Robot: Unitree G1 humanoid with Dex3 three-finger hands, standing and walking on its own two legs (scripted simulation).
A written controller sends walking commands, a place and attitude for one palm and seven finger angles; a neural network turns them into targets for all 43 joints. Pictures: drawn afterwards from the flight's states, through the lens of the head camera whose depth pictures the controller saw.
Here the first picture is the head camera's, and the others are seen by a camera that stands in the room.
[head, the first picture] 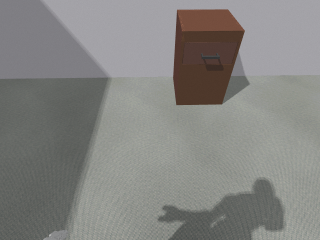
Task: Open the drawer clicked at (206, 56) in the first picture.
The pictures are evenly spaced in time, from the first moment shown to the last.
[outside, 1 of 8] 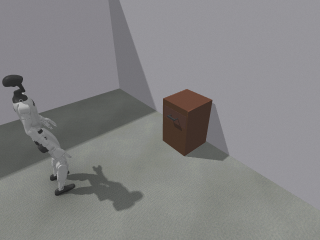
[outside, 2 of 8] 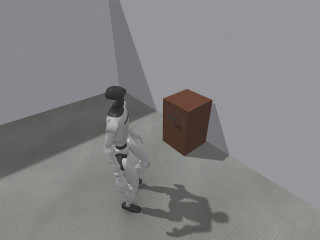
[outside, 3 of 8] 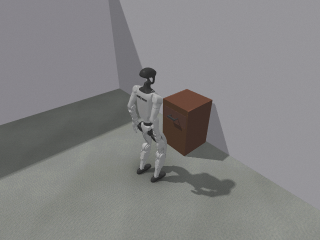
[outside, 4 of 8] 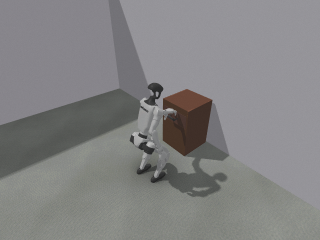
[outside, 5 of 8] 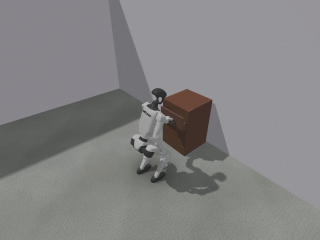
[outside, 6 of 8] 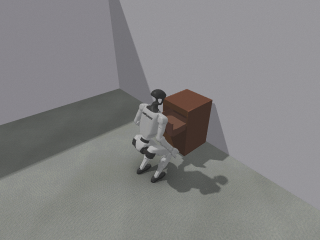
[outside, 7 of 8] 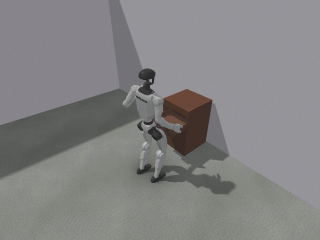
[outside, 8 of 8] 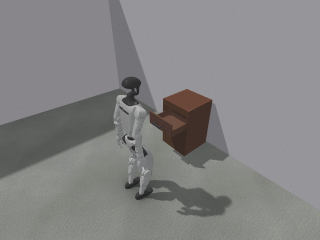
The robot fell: no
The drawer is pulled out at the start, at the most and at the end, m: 0.00 0.24 0.24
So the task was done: yes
